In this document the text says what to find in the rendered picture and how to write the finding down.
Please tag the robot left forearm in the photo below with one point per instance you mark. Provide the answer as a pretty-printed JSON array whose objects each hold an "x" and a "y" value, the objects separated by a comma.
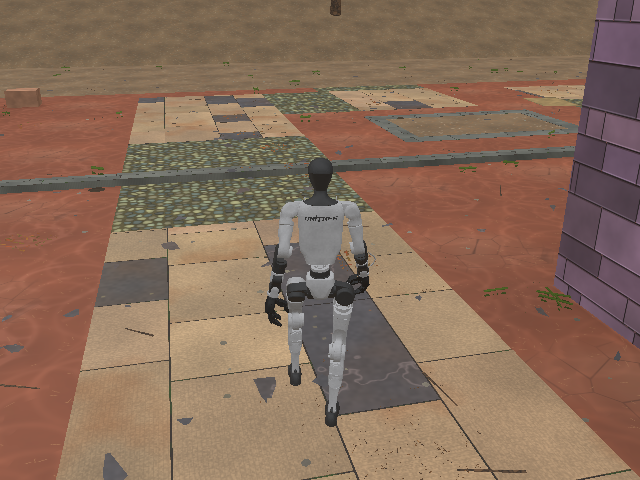
[{"x": 277, "y": 275}]

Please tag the robot right thigh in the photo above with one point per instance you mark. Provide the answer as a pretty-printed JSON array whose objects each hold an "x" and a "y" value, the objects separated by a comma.
[{"x": 342, "y": 309}]

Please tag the robot right upper arm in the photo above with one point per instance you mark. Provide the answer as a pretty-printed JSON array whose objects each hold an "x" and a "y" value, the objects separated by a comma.
[{"x": 352, "y": 212}]

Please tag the robot right forearm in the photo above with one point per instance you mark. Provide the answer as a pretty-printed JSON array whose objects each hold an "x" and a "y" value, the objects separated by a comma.
[{"x": 362, "y": 263}]

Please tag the robot left upper arm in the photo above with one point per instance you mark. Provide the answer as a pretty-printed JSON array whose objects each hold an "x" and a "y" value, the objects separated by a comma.
[{"x": 288, "y": 212}]

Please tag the right robot hand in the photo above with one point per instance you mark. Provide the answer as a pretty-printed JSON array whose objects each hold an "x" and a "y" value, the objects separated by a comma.
[{"x": 353, "y": 279}]

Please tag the left robot hand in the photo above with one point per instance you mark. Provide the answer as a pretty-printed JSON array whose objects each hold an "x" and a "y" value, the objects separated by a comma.
[{"x": 269, "y": 309}]

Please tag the robot right shin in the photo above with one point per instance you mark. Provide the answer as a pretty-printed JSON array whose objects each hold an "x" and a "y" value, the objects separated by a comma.
[{"x": 335, "y": 379}]

